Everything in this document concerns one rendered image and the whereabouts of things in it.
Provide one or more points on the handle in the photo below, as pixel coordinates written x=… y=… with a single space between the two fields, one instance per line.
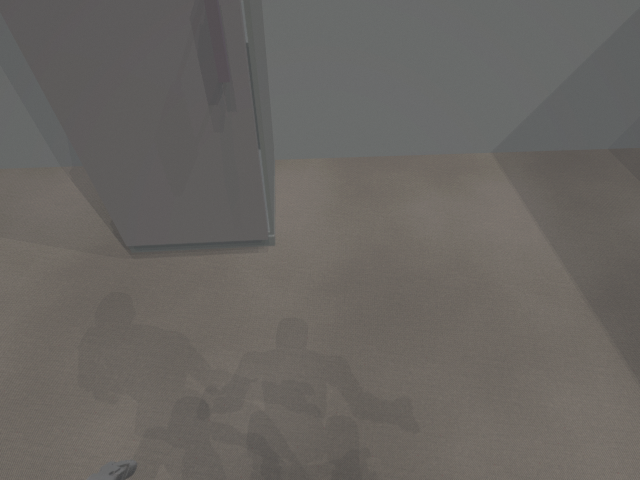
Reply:
x=217 y=39

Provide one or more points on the fridge door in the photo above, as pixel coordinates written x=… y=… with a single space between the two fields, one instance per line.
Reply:
x=172 y=152

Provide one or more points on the left robot hand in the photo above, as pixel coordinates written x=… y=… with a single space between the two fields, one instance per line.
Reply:
x=115 y=471

